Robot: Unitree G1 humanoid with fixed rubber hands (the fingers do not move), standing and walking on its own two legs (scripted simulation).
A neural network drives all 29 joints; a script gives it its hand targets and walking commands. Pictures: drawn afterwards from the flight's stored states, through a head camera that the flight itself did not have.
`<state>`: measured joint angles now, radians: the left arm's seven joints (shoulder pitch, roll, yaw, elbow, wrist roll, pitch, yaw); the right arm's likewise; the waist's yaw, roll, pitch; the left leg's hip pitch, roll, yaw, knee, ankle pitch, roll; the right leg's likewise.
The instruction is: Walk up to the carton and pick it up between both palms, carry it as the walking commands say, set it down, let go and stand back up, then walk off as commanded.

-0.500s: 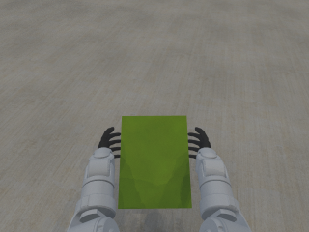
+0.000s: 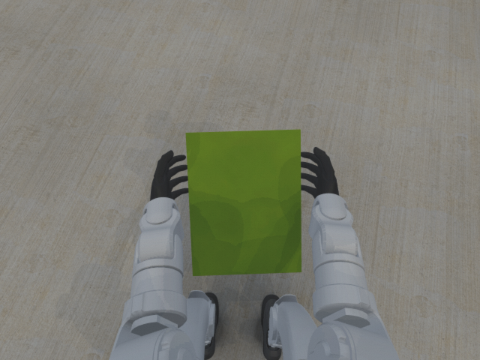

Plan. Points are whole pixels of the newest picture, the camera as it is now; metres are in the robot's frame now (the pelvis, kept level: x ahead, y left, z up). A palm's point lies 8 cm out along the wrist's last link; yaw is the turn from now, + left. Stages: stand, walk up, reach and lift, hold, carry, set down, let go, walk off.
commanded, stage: set down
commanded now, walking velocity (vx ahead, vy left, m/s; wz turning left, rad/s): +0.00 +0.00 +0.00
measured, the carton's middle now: (243, 194) +0.41 +0.01 -0.15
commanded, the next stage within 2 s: none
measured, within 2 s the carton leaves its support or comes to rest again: neither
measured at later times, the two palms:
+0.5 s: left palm (175, 194) +0.40 +0.15 -0.13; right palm (310, 189) +0.42 -0.12 -0.13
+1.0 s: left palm (183, 194) +0.43 +0.15 -0.22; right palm (300, 190) +0.45 -0.12 -0.22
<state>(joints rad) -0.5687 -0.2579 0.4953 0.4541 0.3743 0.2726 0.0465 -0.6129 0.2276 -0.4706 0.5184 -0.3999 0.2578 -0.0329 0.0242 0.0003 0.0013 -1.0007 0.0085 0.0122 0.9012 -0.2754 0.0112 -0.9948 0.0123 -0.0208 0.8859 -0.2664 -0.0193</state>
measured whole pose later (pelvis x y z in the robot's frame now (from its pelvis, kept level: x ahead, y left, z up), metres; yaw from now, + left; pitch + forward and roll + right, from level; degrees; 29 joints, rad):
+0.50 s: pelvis +0.00 +0.01 -0.07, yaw +0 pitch +35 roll +0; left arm -0.67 -0.25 0.51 0.44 0.34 0.28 0.08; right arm -0.74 0.17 -0.48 0.55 -0.36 0.28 -0.03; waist 0.02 -0.01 -0.15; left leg -1.46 0.00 0.03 1.24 -0.40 0.02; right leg -1.46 0.00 0.00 1.23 -0.39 0.00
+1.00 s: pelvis -0.01 +0.00 -0.15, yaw +2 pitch +41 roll +0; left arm -0.85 -0.19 0.53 0.56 0.31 0.29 0.13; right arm -0.90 0.09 -0.45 0.68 -0.30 0.29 -0.09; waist 0.02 0.00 -0.19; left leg -1.79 -0.02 0.01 1.54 -0.47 0.01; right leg -1.79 0.03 0.01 1.55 -0.49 0.00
